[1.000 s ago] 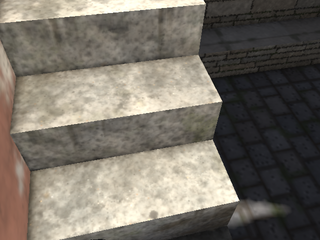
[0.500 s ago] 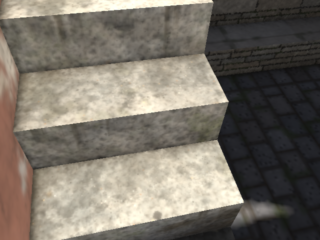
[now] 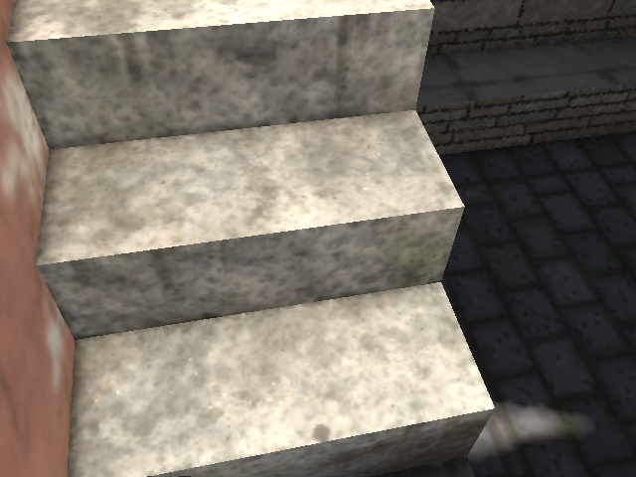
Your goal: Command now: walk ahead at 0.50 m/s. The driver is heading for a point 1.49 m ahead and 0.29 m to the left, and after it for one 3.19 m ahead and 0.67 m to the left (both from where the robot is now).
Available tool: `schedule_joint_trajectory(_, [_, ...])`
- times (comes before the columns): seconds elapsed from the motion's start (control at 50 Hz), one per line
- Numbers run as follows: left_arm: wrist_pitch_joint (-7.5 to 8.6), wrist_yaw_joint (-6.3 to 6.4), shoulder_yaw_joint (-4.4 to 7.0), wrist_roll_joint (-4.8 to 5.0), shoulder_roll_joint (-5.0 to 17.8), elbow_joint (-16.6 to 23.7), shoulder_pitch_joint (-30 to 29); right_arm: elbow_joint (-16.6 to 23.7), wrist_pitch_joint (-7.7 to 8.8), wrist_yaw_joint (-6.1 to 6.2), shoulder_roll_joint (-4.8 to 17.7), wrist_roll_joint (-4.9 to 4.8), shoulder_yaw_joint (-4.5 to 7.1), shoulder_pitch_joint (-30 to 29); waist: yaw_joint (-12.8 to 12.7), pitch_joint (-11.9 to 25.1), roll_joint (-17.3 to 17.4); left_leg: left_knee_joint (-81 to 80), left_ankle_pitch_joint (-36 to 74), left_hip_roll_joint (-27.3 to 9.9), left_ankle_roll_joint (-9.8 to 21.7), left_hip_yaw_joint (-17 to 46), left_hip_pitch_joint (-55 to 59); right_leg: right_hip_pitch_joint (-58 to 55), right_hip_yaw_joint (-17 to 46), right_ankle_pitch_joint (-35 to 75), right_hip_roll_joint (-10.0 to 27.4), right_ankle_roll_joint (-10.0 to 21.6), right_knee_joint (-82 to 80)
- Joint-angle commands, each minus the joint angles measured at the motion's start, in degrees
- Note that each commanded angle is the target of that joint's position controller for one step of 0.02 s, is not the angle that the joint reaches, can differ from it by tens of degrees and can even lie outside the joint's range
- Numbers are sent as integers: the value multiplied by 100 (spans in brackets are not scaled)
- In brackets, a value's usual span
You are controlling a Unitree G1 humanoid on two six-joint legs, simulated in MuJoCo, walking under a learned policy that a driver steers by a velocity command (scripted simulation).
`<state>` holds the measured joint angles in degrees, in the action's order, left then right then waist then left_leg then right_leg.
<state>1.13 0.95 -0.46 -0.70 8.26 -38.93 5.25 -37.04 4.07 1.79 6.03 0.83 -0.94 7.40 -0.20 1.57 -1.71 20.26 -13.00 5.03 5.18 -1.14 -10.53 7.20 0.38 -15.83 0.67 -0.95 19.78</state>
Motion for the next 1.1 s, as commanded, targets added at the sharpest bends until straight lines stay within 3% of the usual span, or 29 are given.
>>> schedule_joint_trajectory(0.02, [95, 6, 78, 2, 329, 481, -329, 477, 100, 9, 378, 0, 93, -272, -5, 655, 177, -120, 2399, -1163, -28, 1031, 627, 47, 446, 1464, 532, 83, -52])
schedule_joint_trajectory(1.1, [116, -1, 35, -28, 375, 432, -297, 391, 112, -14, 461, -15, 73, -211, -14, 576, 175, -72, 2200, -1130, -13, 1072, 497, -13, 450, 1568, 572, 101, -41])
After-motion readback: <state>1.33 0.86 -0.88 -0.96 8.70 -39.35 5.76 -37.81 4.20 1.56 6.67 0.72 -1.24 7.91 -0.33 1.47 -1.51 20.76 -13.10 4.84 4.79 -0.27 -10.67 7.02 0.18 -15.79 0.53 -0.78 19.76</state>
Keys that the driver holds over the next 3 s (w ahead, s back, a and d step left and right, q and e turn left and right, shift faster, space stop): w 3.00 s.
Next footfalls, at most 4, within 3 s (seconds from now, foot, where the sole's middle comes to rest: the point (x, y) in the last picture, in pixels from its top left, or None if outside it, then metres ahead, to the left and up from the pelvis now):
none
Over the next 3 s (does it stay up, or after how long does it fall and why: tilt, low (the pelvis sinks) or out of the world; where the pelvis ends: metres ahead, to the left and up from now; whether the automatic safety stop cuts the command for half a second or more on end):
stays up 0.00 -0.01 0.00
